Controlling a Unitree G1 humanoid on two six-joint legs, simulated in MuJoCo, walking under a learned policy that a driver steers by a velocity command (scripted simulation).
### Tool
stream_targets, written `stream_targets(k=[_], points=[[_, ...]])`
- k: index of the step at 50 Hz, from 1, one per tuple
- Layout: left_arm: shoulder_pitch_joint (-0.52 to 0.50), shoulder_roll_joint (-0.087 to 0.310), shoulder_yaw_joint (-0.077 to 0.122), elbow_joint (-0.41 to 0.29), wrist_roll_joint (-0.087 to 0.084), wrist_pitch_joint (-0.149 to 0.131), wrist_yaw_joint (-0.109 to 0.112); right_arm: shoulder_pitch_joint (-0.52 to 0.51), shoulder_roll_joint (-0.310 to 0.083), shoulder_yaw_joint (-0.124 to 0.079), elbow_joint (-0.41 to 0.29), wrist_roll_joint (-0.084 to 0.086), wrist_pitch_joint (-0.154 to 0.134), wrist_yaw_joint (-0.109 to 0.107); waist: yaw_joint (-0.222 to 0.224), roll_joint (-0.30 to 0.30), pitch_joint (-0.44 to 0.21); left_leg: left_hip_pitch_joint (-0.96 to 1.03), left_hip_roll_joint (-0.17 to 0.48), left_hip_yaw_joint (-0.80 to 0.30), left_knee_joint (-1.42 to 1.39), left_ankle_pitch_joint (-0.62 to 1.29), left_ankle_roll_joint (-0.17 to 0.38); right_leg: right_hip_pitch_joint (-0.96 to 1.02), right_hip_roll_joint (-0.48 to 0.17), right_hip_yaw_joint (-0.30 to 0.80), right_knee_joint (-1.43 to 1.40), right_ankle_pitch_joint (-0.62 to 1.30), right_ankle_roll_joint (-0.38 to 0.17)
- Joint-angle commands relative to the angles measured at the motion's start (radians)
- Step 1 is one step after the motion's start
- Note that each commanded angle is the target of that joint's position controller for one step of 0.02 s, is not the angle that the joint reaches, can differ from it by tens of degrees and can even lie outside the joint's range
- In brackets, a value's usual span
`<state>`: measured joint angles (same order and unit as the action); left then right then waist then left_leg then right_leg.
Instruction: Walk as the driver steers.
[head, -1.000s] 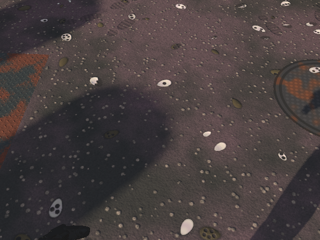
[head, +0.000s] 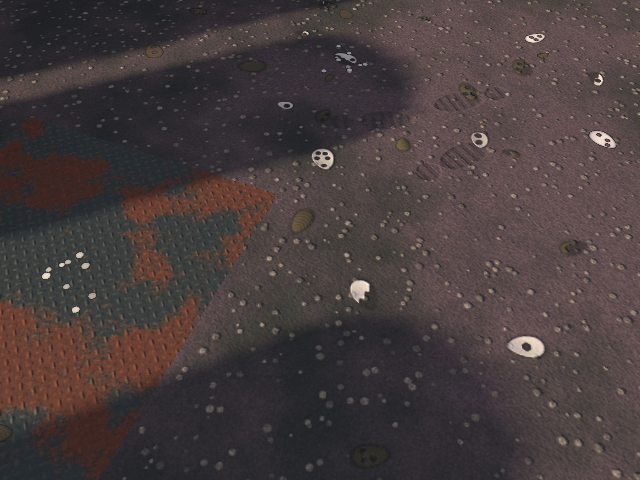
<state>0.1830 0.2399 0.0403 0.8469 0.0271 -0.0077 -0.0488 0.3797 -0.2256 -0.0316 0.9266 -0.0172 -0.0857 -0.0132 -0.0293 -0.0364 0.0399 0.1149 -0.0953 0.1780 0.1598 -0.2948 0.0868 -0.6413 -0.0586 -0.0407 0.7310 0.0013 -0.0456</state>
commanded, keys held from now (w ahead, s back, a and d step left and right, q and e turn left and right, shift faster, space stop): w+e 0.56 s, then w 0.28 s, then w+q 0.16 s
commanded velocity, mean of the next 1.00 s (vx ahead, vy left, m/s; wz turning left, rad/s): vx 0.50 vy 0.00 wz -0.38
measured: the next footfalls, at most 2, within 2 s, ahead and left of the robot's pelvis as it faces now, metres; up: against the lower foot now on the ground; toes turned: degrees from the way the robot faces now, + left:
right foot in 0.12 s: +0.22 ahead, -0.08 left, +0.00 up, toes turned -8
left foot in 0.62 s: +0.56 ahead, +0.01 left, +0.00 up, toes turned -23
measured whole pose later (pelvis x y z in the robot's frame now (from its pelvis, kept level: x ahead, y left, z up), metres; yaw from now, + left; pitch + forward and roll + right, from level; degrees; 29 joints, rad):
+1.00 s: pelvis +0.54 -0.09 +0.01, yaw -23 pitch +1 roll +1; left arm 0.09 0.25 0.01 0.77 0.04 -0.03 -0.04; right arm 0.45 -0.23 -0.03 0.93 -0.01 -0.08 0.02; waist -0.07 -0.04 0.02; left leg -0.05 -0.06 0.02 0.25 -0.23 0.05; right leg -0.57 -0.06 0.01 0.70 -0.13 0.00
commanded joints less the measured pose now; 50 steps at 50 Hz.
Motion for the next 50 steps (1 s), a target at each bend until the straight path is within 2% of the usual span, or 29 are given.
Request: stream_targets(k=[1, 3, 4, 5, 6, 7, 8, 9, 10, 11, 12, 13, 15, 17, 21, 26, 28, 30, 31, 32, 33, 34, 35, 36, 38, 41, 44, 47, 50], points=[[-0.132, 0.035, -0.003, -0.107, 0.002, -0.019, -0.007, 0.051, -0.130, -0.020, -0.009, -0.004, -0.005, -0.017, -0.016, 0.095, 0.064, 0.008, 0.312, -0.013, 0.050, 0.850, 0.012, 0.007, 0.043, -0.081, -0.096, -0.043, -0.040], [-0.073, 0.053, 0.004, -0.097, 0.003, -0.016, -0.001, 0.039, -0.163, -0.025, -0.003, -0.007, 0.003, -0.028, 0.021, 0.130, 0.011, 0.052, 0.326, 0.012, 0.184, 1.153, -0.002, 0.105, 0.104, -0.123, -0.105, -0.148, -0.084], [-0.005, 0.069, 0.011, -0.081, 0.005, -0.016, 0.004, 0.024, -0.181, -0.029, -0.004, -0.010, 0.010, -0.033, 0.054, 0.146, -0.028, 0.053, 0.335, 0.023, 0.293, 1.250, -0.003, 0.179, 0.133, -0.132, -0.109, -0.204, -0.110], [0.094, 0.095, 0.025, -0.054, 0.008, -0.020, 0.009, 0.010, -0.195, -0.033, -0.011, -0.014, 0.018, -0.033, 0.099, 0.148, -0.084, 0.018, 0.340, 0.026, 0.453, 1.235, 0.002, 0.296, 0.155, -0.116, -0.138, -0.242, -0.140], [0.238, 0.131, 0.045, -0.013, 0.018, -0.028, 0.017, -0.022, -0.205, -0.035, -0.026, -0.009, 0.022, -0.029, 0.179, 0.111, -0.155, -0.103, 0.320, 0.039, 0.688, 1.051, -0.002, 0.505, 0.147, -0.058, -0.237, -0.220, -0.183], [0.334, 0.230, 0.076, 0.003, 0.021, -0.026, 0.034, -0.019, -0.155, -0.023, -0.064, -0.009, 0.013, -0.019, 0.200, -0.031, -0.244, -0.335, 0.239, 0.052, 1.024, 0.479, -0.019, 0.732, -0.082, 0.233, -0.259, -0.246, -0.258], [0.268, 0.296, 0.093, -0.017, 0.000, -0.016, 0.035, -0.008, -0.101, -0.017, -0.128, 0.007, 0.004, 0.003, 0.115, -0.218, -0.303, -0.758, 0.007, -0.094, 1.335, -0.251, -0.064, 0.961, -0.288, 0.793, -0.391, -0.182, -0.434], [0.234, 0.259, 0.090, -0.015, -0.028, -0.010, 0.035, -0.104, -0.146, -0.018, -0.137, -0.012, -0.008, 0.009, 0.140, -0.010, -0.210, -0.867, 0.097, -0.244, 1.322, -0.151, -0.048, 0.895, -0.262, 0.686, -0.434, -0.194, -0.399], [0.181, 0.213, 0.078, -0.020, -0.028, -0.010, 0.041, -0.134, -0.143, -0.016, -0.157, 0.002, -0.022, 0.015, 0.107, 0.029, -0.104, -0.858, 0.137, -0.238, 1.243, -0.061, -0.050, 0.758, -0.240, 0.573, -0.463, -0.151, -0.359], [0.142, 0.162, 0.064, -0.017, -0.022, -0.011, 0.042, -0.119, -0.143, -0.017, -0.148, 0.004, -0.024, 0.013, 0.054, 0.097, -0.022, -0.805, 0.169, -0.227, 1.146, -0.030, -0.059, 0.627, -0.193, 0.483, -0.489, -0.047, -0.308], [0.116, 0.143, 0.057, -0.019, -0.027, -0.019, 0.046, -0.114, -0.136, -0.016, -0.148, -0.012, -0.007, 0.012, 0.024, 0.099, 0.002, -0.750, 0.189, -0.228, 1.082, -0.026, -0.078, 0.544, -0.144, 0.409, -0.499, 0.031, -0.280], [0.098, 0.134, 0.051, -0.023, -0.028, -0.028, 0.048, -0.088, -0.124, -0.011, -0.142, -0.027, 0.015, 0.015, 0.003, 0.075, -0.007, -0.694, 0.198, -0.223, 1.037, -0.018, -0.096, 0.495, -0.105, 0.352, -0.511, 0.074, -0.264], [0.118, 0.157, 0.054, -0.016, -0.031, -0.048, 0.044, -0.091, -0.110, -0.009, -0.154, -0.035, 0.044, 0.022, -0.007, 0.045, -0.018, -0.675, 0.196, -0.196, 0.967, -0.002, -0.123, 0.455, -0.064, 0.302, -0.518, 0.165, -0.259], [0.147, 0.182, 0.061, -0.013, -0.029, -0.053, 0.043, -0.157, -0.105, -0.007, -0.184, -0.032, 0.053, 0.026, 0.008, 0.022, -0.005, -0.704, 0.198, -0.176, 0.870, 0.066, -0.144, 0.441, -0.038, 0.285, -0.532, 0.171, -0.245], [0.222, 0.185, 0.064, -0.005, -0.030, -0.047, 0.043, -0.321, -0.103, -0.001, -0.242, -0.024, 0.052, 0.030, 0.077, -0.019, 0.003, -0.759, 0.179, -0.168, 0.655, 0.221, -0.156, 0.510, -0.011, 0.297, -0.511, 0.170, -0.195], [0.280, 0.202, 0.069, -0.006, -0.015, -0.040, 0.054, -0.446, -0.117, 0.007, -0.294, -0.012, 0.035, 0.034, 0.126, -0.033, -0.005, -0.754, 0.131, -0.180, 0.484, 0.258, -0.132, 0.632, -0.043, 0.363, -0.434, 0.250, -0.179], [0.246, 0.218, 0.073, -0.022, -0.010, -0.042, 0.062, -0.408, -0.142, 0.002, -0.295, -0.010, 0.026, 0.032, 0.092, -0.044, -0.011, -0.659, 0.118, -0.203, 0.409, 0.218, -0.108, 0.634, -0.063, 0.400, -0.393, 0.271, -0.152], [0.192, 0.230, 0.073, -0.035, -0.008, -0.051, 0.061, -0.237, -0.179, -0.015, -0.240, -0.010, 0.015, 0.021, 0.014, -0.042, -0.070, -0.421, 0.076, -0.179, 0.355, 0.154, -0.067, 0.593, -0.051, 0.383, -0.269, 0.418, -0.113], [0.188, 0.216, 0.067, -0.030, -0.015, -0.058, 0.053, -0.103, -0.202, -0.027, -0.202, -0.017, 0.003, 0.011, -0.054, 0.011, -0.140, -0.239, 0.095, -0.186, 0.292, 0.177, -0.038, 0.552, 0.008, 0.328, -0.086, 0.415, -0.090], [0.208, 0.143, 0.044, -0.053, -0.022, -0.067, 0.046, 0.052, -0.265, -0.041, -0.194, -0.039, -0.005, -0.006, -0.105, 0.111, -0.281, -0.022, 0.308, -0.409, 0.263, -0.021, 0.014, 0.436, 0.066, 0.261, 0.186, 0.157, -0.068], [0.345, 0.076, 0.032, -0.070, -0.043, -0.066, 0.042, 0.043, -0.358, -0.066, -0.187, -0.048, 0.008, -0.005, -0.017, 0.368, -0.340, 0.143, 0.523, -0.900, 0.130, -0.081, 0.138, 0.137, 0.235, 0.161, 0.432, -0.517, -0.034], [0.342, 0.148, 0.036, -0.029, -0.007, -0.054, 0.052, -0.018, -0.272, -0.056, -0.190, -0.023, 0.019, 0.006, 0.006, 0.218, -0.245, 0.050, 0.507, -0.957, 0.106, -0.205, 0.150, 0.047, 0.152, 0.189, 0.524, -0.498, -0.047], [0.265, 0.155, 0.038, -0.030, -0.001, -0.050, 0.045, -0.088, -0.188, -0.038, -0.203, -0.013, 0.020, 0.012, 0.010, 0.102, -0.121, -0.079, 0.460, -0.791, 0.094, -0.193, 0.134, 0.048, 0.115, 0.185, 0.515, -0.401, -0.043], [0.203, 0.142, 0.033, -0.042, 0.000, -0.051, 0.038, -0.120, -0.148, -0.028, -0.196, -0.016, 0.017, 0.017, 0.012, 0.058, -0.062, -0.163, 0.406, -0.654, 0.077, -0.072, 0.113, 0.060, 0.087, 0.174, 0.468, -0.349, -0.037], [0.175, 0.127, 0.028, -0.052, 0.012, -0.038, 0.024, -0.109, -0.132, -0.020, -0.165, -0.013, 0.005, 0.014, 0.031, 0.130, -0.034, -0.233, 0.329, -0.487, 0.052, 0.129, 0.082, 0.100, 0.057, 0.158, 0.399, -0.326, -0.021], [0.157, 0.109, 0.020, -0.057, 0.015, -0.024, 0.016, -0.050, -0.142, -0.023, -0.122, 0.003, -0.020, 0.024, 0.042, 0.139, -0.046, -0.228, 0.318, -0.399, 0.035, 0.312, 0.103, 0.089, 0.059, 0.139, 0.354, -0.305, -0.004], [0.026, 0.094, 0.005, -0.101, 0.023, -0.025, 0.008, -0.018, -0.143, -0.024, -0.092, 0.012, -0.017, 0.025, 0.032, 0.132, -0.005, -0.229, 0.300, -0.357, -0.019, 0.304, 0.123, 0.014, 0.003, 0.071, 0.222, -0.215, 0.025], [-0.105, 0.053, -0.020, -0.141, 0.013, -0.034, 0.002, 0.023, -0.148, -0.028, -0.065, 0.013, -0.008, 0.027, 0.000, 0.131, 0.016, -0.268, 0.255, -0.313, -0.019, 0.336, 0.114, 0.075, 0.000, 0.020, 0.014, -0.124, 0.055], [-0.162, 0.064, -0.026, -0.154, 0.003, -0.042, 0.009, 0.069, -0.180, -0.040, -0.043, 0.009, -0.001, 0.027, -0.017, 0.128, 0.009, -0.258, 0.264, -0.325, 0.030, 0.413, 0.104, 0.158, 0.032, -0.001, -0.102, -0.096, 0.060]])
